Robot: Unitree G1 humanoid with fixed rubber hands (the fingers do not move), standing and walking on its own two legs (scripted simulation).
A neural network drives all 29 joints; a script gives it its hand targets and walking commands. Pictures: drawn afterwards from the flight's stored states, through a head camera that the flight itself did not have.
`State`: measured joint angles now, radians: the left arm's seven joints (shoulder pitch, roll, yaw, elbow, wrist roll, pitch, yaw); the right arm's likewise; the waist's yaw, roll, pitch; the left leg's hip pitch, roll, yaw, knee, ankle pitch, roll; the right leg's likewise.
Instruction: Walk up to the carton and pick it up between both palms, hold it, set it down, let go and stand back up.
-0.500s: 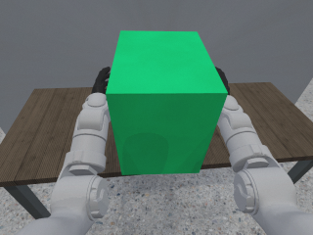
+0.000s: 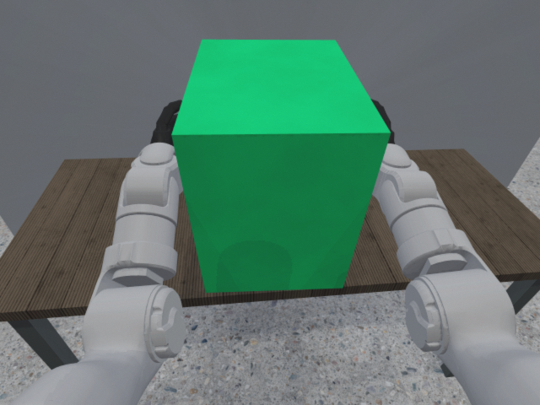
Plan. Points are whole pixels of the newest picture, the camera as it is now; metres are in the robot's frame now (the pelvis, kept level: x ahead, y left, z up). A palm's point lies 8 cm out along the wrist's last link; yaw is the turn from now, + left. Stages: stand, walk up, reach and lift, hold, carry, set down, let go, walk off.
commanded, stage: reach and lift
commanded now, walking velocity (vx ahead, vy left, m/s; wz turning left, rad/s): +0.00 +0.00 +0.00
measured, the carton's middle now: (272, 163) +0.43 -0.01 +0.19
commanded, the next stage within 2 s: hold in 1.06 s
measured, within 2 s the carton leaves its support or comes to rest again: neither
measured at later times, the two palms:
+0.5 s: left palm (167, 141) +0.40 +0.14 +0.24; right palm (387, 141) +0.39 -0.17 +0.25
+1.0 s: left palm (156, 131) +0.40 +0.15 +0.26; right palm (385, 129) +0.39 -0.16 +0.27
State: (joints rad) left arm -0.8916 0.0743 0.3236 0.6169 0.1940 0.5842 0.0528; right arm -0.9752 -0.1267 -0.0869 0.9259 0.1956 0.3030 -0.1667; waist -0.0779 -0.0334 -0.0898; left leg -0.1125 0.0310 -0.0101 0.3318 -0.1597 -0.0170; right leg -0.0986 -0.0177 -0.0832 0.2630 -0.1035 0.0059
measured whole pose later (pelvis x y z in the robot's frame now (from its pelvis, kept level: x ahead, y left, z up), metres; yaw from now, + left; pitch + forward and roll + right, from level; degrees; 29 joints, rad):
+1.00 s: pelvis +0.01 +0.00 +0.00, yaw +0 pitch -4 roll -1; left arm -0.88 0.09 0.32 0.43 0.20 0.79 0.01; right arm -1.00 -0.17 -0.01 0.76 0.34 0.52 -0.23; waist -0.10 -0.01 -0.12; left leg -0.10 0.02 -0.03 0.36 -0.19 -0.01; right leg -0.07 -0.01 -0.05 0.26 -0.12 0.01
